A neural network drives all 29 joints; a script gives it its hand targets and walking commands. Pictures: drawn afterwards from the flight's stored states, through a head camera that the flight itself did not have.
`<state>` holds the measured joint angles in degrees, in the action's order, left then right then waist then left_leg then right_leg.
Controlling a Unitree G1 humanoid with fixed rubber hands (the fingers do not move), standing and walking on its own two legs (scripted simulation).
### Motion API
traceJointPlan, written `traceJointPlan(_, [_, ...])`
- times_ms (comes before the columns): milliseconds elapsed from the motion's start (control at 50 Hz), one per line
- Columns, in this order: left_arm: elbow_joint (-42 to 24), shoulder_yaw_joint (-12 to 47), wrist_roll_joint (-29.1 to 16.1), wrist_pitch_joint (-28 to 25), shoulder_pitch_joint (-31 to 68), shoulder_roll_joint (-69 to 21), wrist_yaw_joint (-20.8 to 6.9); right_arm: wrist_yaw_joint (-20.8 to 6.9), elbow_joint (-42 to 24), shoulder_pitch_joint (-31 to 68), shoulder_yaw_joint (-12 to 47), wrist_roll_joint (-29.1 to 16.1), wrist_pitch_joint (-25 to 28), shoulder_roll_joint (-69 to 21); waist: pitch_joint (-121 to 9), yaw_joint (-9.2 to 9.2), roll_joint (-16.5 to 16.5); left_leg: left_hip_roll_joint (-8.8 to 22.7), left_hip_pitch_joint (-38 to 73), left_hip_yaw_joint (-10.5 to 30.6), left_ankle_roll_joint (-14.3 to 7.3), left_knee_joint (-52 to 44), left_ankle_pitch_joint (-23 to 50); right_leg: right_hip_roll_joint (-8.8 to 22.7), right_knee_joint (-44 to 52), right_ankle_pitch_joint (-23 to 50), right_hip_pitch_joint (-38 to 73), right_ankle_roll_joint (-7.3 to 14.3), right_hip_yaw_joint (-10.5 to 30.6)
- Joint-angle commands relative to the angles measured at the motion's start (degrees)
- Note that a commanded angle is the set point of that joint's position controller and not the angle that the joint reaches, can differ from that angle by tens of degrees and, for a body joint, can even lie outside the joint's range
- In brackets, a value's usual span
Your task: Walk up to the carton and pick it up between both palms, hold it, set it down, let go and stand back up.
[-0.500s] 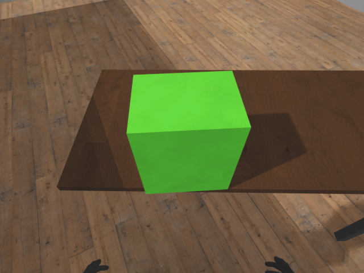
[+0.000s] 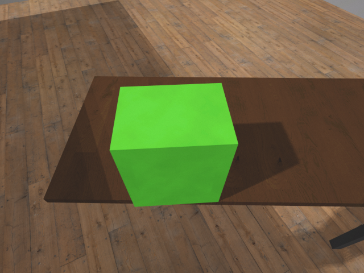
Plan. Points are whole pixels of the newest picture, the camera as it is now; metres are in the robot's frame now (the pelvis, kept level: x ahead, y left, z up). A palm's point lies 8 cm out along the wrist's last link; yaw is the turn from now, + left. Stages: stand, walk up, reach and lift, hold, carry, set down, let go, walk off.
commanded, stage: stand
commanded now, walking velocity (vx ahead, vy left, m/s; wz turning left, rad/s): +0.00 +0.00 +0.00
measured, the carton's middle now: (174, 150) +0.38 +0.03 +0.03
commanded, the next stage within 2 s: walk up in 0.44 s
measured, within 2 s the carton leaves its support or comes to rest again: neither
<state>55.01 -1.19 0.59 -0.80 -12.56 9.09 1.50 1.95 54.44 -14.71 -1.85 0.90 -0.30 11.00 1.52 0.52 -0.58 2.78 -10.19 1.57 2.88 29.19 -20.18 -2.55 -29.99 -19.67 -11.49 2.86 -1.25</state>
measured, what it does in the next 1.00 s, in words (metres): steps on the spot: left foot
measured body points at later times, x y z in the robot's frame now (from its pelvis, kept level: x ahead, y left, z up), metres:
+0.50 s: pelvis +0.00 +0.00 +0.01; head +0.01 +0.00 +0.46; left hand +0.01 +0.23 -0.15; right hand -0.02 -0.21 -0.16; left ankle -0.05 +0.15 -0.73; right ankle -0.04 -0.09 -0.73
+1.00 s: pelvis -0.02 +0.07 +0.00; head -0.02 +0.09 +0.45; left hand -0.09 +0.31 -0.17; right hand +0.03 -0.16 -0.15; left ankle -0.03 +0.19 -0.74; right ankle -0.04 -0.08 -0.73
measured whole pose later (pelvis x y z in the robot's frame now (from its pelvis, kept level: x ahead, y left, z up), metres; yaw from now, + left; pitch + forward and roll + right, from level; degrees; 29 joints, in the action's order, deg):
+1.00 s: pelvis -0.02 +0.07 +0.00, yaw +3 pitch -2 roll +1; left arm 65.9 -2.2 0.7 1.5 -21.0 12.8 2.3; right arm 2.0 59.4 -14.4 -0.3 1.0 0.9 7.8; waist 1.4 -1.8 3.7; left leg 1.2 -11.5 -3.8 0.5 29.4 -18.4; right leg 4.3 -38.1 -25.6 -13.2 -0.3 0.3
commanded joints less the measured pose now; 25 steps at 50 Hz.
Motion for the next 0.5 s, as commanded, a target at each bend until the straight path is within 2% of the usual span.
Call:
traceJointPlan(0, [-0.3, -1.8, 0.2, -0.6, -1.3, 6.5, 0.8, 0.7, 0.1, -2.1, -0.6, -0.1, 0.8, 4.2, -1.8, 0.26, 1.8, 1.1, -1.2, -0.1, -2.5, -2.5, 21.7, 6.4, 4.0, 32.5, 5.8, 0.1, 4.2])
traceJointPlan(20, [0.3, -2.1, 0.3, -0.3, -2.1, 7.8, 0.9, 0.9, 0.7, -2.7, 0.0, 0.0, 0.7, 2.1, -1.1, -0.54, 0.6, 1.2, 0.9, -0.8, -2.7, -2.3, 23.5, 6.9, 4.4, 32.3, 3.8, 0.5, 5.3])
traceJointPlan(60, [1.7, -1.4, 0.3, -0.3, -1.8, 5.6, 1.0, 1.0, 2.3, -3.4, -0.5, -0.2, 0.3, 5.3, -2.1, 0.00, 2.7, 1.1, -0.1, -0.4, -3.0, -2.4, 22.8, 6.6, 5.3, 31.7, 5.9, 0.6, 4.1])
traceJointPlan(80, [1.4, -1.1, 0.3, -0.6, -2.1, 4.5, 0.8, 1.2, 2.6, -3.2, -1.1, -0.1, 0.3, 6.5, -1.9, -0.26, 1.2, 1.0, 2.3, -1.1, -2.4, -2.3, 21.9, 7.3, 5.5, 33.2, 4.6, 1.2, 5.2])
traceJointPlan(100, [2.1, -1.1, -0.1, -0.4, -2.1, 5.1, 0.8, 1.0, 2.9, -2.5, -1.1, 0.1, 0.3, 7.0, -1.6, -0.49, -1.7, 1.5, 3.0, -0.7, -2.8, -3.1, 24.3, 7.2, 5.6, 34.2, 4.0, 0.7, 5.6])
traceJointPlan(120, [2.5, -1.4, -0.2, -0.6, -2.1, 5.8, 0.8, 1.2, 3.9, -4.8, -0.7, -0.3, 0.1, 5.1, -1.6, -0.12, 1.0, 1.4, 1.2, -0.6, -2.6, -3.7, 21.8, 6.4, 5.9, 30.8, 5.7, 0.7, 4.9])
traceJointPlan(140, [3.8, -1.2, -0.2, -0.5, -2.1, 5.1, 1.1, 1.2, 5.6, -6.8, 0.1, -0.2, 0.2, 2.0, -2.2, 0.71, -0.7, 1.8, 2.3, -1.1, -2.4, -3.4, 23.4, 6.9, 6.0, 32.8, 7.2, 0.9, 5.1])
traceJointPlan(160, [4.8, -1.2, -0.3, -0.5, -3.5, 4.2, 1.0, 1.2, 5.6, -7.5, 0.2, -0.3, 0.0, 2.3, -3.8, 0.36, 1.6, 1.7, 2.3, -0.9, -2.6, -2.7, 23.2, 6.8, 5.9, 32.4, 7.8, 1.0, 4.8])
traceJointPlan(180, [4.8, -1.0, -0.1, -0.2, -2.5, 4.2, 1.0, 0.9, 5.9, -7.0, 0.1, 0.0, 0.2, 2.4, -0.9, 0.46, 1.6, 1.9, 2.0, -0.5, -2.6, -3.6, 22.8, 7.1, 5.7, 32.9, 6.2, 1.1, 4.8])
traceJointPlan(200, [5.8, -0.7, 0.2, -0.1, -3.0, 3.2, 1.1, 1.2, 5.8, -5.1, 0.1, 0.2, 0.1, 3.0, 1.0, -0.09, -2.0, 2.2, 0.8, -0.7, -2.6, -3.5, 25.6, 7.1, 5.7, 34.3, 7.2, 0.9, 4.3])
traceJointPlan(220, [5.3, -1.2, 0.3, 0.0, -2.6, 5.9, 1.1, 1.2, 6.0, -5.3, 0.0, -0.1, 0.0, 3.2, -0.4, -0.25, -0.2, 1.8, 2.5, -0.7, -2.8, -4.1, 23.6, 6.7, 6.4, 31.4, 5.8, 0.6, 4.5])
traceJointPlan(240, [6.5, -1.8, 0.3, 0.1, -4.0, 7.6, 1.0, 1.5, 6.3, -5.5, 0.4, 0.1, -0.1, 3.1, -0.2, -0.90, 0.1, 1.8, 2.8, -0.7, -2.8, -5.1, 21.7, 6.2, 6.7, 27.5, 4.6, 0.1, 4.4])
traceJointPlan(260, [6.8, -1.7, 0.3, -0.1, -3.3, 6.8, 1.0, 1.3, 6.6, -6.6, 0.4, 0.1, 0.1, 3.0, -0.5, -0.09, 0.5, 2.3, 0.3, 0.0, -2.7, -4.6, 22.8, 6.2, 6.7, 29.2, 8.2, 0.1, 3.7])
traceJointPlan(280, [7.6, -0.7, -0.2, 0.2, -4.6, 4.0, 1.1, 1.2, 7.4, -5.3, 0.5, 0.0, -0.1, 3.0, 0.0, -1.19, -1.9, 1.3, 3.1, -1.4, -2.5, -4.5, 22.7, 6.8, 6.7, 29.2, 5.9, -0.1, 5.0])
traceJointPlan(300, [7.3, -1.1, -0.2, -0.2, -2.4, 5.4, 1.2, 1.5, 7.0, -5.7, 0.4, -0.2, 0.1, 3.0, 0.2, 0.26, 1.6, 2.3, 2.8, -0.3, -2.7, -5.2, 24.2, 6.6, 7.8, 29.7, 6.1, -0.1, 4.3])
traceJointPlan(320, [7.9, -0.4, -0.4, 0.2, -2.2, 3.0, 1.1, 1.8, 8.1, -6.5, 1.0, 0.0, 0.2, 1.7, 2.8, -0.08, 3.1, 2.2, 1.6, -0.5, -2.7, -5.6, 22.7, 6.4, 7.8, 28.8, 5.4, -0.2, 4.5])
traceJointPlan(340, [8.5, -0.6, -0.1, 0.1, -2.2, 3.6, 1.0, 1.6, 8.3, -5.6, 0.3, 0.0, 0.1, 3.7, 2.3, 0.22, 2.0, 2.6, 4.1, -0.5, -3.1, -6.4, 21.7, 6.6, 8.2, 28.1, 4.7, 0.5, 4.9])
traceJointPlan(360, [8.3, -0.9, 0.0, 0.1, -2.6, 4.8, 1.0, 1.9, 8.7, -6.5, 0.8, -0.2, 0.2, 2.3, 1.1, -0.42, 2.0, 2.4, 3.7, 0.2, -3.3, -5.8, 22.0, 6.6, 8.1, 27.8, 5.4, 0.5, 4.9])
traceJointPlan(380, [9.2, -0.8, 0.1, 0.2, -1.7, 4.2, 1.0, 1.7, 9.5, -6.5, 0.5, 0.3, 0.1, 2.9, 3.1, 0.37, 0.9, 2.9, 1.7, -0.1, -2.7, -6.2, 23.0, 6.5, 8.5, 27.5, 6.4, 0.2, 4.6])
traceJointPlan(400, [9.3, -0.2, 0.0, 0.1, -3.6, 3.1, 1.0, 1.6, 8.9, -7.5, 0.5, 0.2, 0.1, 2.9, 2.2, -0.27, -2.2, 2.3, 3.2, -0.2, -3.0, -6.3, 22.8, 7.3, 8.1, 27.6, 6.1, 0.3, 4.9])
traceJointPlan(420, [10.3, -0.6, 0.0, 0.3, -4.2, 3.8, 1.2, 1.5, 9.4, -6.3, 1.3, 0.0, 0.2, 0.8, 3.1, -0.44, -1.1, 2.8, 2.7, -0.1, -2.7, -6.2, 24.0, 6.7, 7.9, 28.5, 6.2, 0.0, 4.7])
traceJointPlan(440, [10.3, -0.3, -0.2, 0.5, -4.3, 3.2, 1.4, 1.8, 10.2, -7.2, 0.9, 0.3, 0.5, 1.0, 2.5, -0.54, 0.8, 3.0, 1.6, 0.2, -2.9, -6.5, 22.1, 6.2, 8.7, 25.7, 6.9, -0.1, 4.2])
traceJointPlan(460, [10.7, -0.4, 0.0, 0.3, -6.1, 4.0, 1.3, 1.8, 9.9, -6.6, 0.7, 0.1, 0.2, 2.5, 1.7, -1.37, -0.8, 1.8, 2.6, -0.1, -2.6, -6.9, 19.3, 6.5, 9.0, 25.5, 6.9, -0.2, 4.7])
traceJointPlan(480, [11.3, -0.9, 0.3, 0.2, -4.7, 6.4, 1.1, 1.8, 9.5, -6.3, 0.7, 0.0, 0.0, 2.4, 3.2, -0.67, 2.6, 2.7, 1.1, 0.2, -3.0, -7.2, 19.9, 6.5, 9.0, 26.0, 6.7, 0.2, 4.6])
